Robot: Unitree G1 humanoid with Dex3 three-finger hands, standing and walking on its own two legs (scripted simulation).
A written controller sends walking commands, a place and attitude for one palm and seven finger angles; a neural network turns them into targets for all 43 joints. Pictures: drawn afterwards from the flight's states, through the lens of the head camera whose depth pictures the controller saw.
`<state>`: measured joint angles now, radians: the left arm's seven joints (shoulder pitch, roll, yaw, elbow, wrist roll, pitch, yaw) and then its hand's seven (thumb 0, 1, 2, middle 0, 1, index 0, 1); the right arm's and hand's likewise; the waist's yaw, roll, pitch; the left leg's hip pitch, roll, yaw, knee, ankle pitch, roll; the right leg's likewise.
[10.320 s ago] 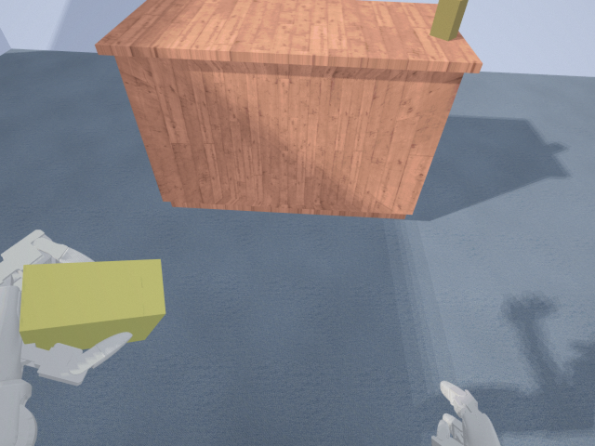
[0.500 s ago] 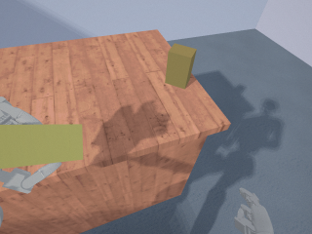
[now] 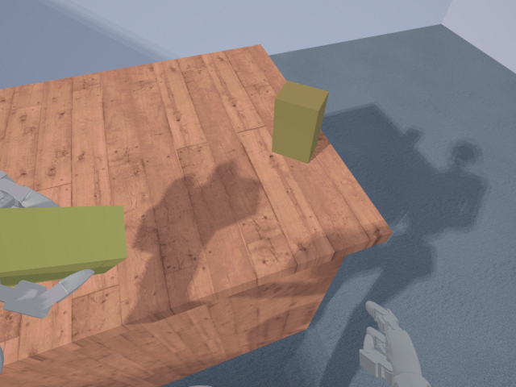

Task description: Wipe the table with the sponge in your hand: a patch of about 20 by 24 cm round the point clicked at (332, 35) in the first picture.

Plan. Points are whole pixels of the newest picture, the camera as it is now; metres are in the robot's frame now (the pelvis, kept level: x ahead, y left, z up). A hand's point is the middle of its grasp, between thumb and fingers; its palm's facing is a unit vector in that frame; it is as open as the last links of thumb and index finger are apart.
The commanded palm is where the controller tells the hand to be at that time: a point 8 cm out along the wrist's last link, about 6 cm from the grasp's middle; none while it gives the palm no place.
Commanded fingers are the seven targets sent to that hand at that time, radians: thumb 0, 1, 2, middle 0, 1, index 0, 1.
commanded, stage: come to a stop and stand still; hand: left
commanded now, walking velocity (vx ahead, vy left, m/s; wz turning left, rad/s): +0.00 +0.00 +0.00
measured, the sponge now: (76, 246) +0.23 +0.22 +0.16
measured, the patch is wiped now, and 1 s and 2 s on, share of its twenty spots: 0.00 0.00 0.00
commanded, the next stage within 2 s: look again from close up in 1.32 s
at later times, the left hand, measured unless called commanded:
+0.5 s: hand (4, 310) +0.16 +0.26 +0.17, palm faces +0.33 -0.88 -0.35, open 9.8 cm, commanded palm +0.11 +0.30 +0.19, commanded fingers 0.00 0.10 1.30 -1.20 -1.60 -1.20 -1.60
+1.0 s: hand out of the picture +0.10 +0.34 +0.18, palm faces +0.48 -0.79 -0.39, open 9.8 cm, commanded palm +0.04 +0.36 +0.19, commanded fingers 0.00 0.10 1.30 -1.20 -1.60 -1.20 -1.60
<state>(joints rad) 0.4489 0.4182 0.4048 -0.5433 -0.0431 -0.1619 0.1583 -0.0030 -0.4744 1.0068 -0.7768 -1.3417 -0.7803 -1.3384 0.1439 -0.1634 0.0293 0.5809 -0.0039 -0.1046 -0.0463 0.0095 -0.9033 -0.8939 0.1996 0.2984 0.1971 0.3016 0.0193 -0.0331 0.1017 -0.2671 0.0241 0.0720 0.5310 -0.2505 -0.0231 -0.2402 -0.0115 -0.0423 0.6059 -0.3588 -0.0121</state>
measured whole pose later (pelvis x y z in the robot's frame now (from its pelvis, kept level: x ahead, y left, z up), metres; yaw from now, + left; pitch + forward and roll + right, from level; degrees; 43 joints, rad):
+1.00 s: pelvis -0.10 +0.07 +0.01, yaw +5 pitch -4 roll -2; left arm 0.38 0.38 0.38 -0.44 0.00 -0.22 0.09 0.00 -0.48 1.01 -0.78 -1.34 -0.78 -1.34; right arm 0.22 -0.17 0.02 0.61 0.00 -0.14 -0.01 0.01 -0.90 -0.89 0.20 0.30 0.20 0.30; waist 0.03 -0.01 0.06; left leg -0.29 -0.06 0.00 0.44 -0.17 0.05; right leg -0.17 0.02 0.02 0.42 -0.27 -0.01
